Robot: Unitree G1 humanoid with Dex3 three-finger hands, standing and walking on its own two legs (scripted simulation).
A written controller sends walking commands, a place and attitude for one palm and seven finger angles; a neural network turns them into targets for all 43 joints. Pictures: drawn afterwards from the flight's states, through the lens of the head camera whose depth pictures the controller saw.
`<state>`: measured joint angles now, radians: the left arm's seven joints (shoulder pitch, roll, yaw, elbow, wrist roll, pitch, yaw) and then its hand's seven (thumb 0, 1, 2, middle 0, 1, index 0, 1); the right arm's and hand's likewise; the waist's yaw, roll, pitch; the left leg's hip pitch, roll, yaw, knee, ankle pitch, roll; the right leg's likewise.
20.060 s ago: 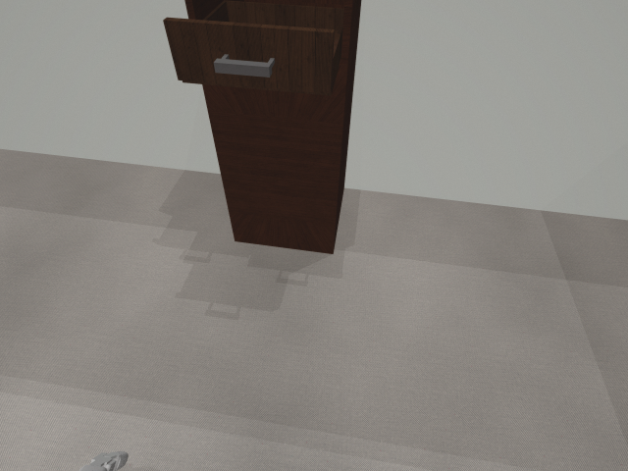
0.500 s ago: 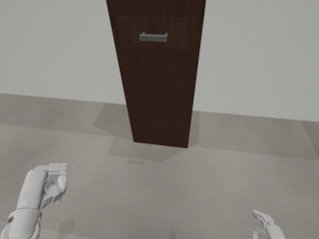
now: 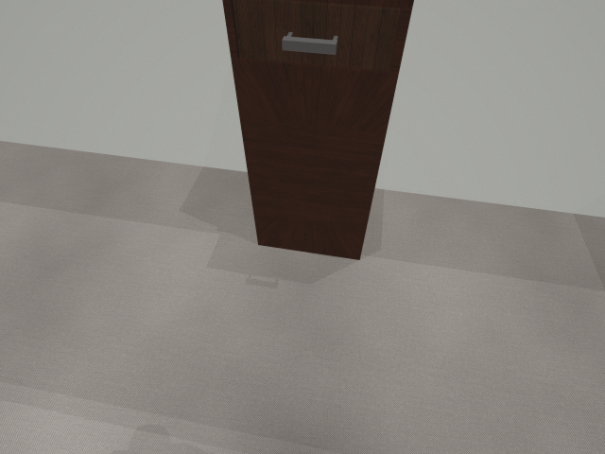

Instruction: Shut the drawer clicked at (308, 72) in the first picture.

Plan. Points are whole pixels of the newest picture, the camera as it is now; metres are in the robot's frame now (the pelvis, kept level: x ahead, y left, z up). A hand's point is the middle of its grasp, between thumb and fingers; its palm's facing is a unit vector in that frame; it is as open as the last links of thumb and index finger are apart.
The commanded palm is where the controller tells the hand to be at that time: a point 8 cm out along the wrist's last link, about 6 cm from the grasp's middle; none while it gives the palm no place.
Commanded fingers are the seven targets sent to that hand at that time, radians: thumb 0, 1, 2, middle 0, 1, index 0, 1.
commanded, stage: let the arm hang, fingers relaxed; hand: left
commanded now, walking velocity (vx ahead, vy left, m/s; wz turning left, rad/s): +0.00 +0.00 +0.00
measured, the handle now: (311, 41) +0.96 +0.06 +0.11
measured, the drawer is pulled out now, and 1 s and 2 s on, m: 0.00 0.00 0.00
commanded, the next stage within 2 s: look to check the result in 0.50 s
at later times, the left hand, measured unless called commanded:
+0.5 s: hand out of the picture +0.00 +0.13 -0.18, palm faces +0.03 -0.98 -0.17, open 7.3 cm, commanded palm none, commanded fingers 0.00 0.90 0.90 -0.20 -0.30 -0.20 -0.30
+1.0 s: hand out of the picture -0.01 +0.11 -0.18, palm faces +0.06 -0.98 -0.17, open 7.4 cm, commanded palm none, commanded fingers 0.00 0.90 0.90 -0.20 -0.30 -0.20 -0.30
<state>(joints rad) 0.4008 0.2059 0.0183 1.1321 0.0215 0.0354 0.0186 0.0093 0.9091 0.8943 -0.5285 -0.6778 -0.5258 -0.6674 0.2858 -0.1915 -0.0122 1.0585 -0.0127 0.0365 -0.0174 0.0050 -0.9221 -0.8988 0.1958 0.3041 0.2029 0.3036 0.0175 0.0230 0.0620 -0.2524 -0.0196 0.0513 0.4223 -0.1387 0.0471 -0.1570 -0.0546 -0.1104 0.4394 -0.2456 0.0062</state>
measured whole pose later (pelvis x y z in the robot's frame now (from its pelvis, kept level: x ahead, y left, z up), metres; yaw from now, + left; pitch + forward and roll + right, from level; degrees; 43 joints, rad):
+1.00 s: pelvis +0.02 -0.04 +0.00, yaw +0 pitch -2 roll +0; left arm 0.31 0.10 0.03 1.17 0.01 0.00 0.04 0.00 0.91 0.89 -0.20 -0.30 -0.20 -0.30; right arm 0.29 -0.11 -0.02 1.14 -0.01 0.01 -0.04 0.00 -0.91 -0.90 0.19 0.30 0.20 0.30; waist -0.01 0.02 0.06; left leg -0.22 0.03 0.03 0.44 -0.18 -0.01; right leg -0.12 0.00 -0.13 0.43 -0.28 -0.04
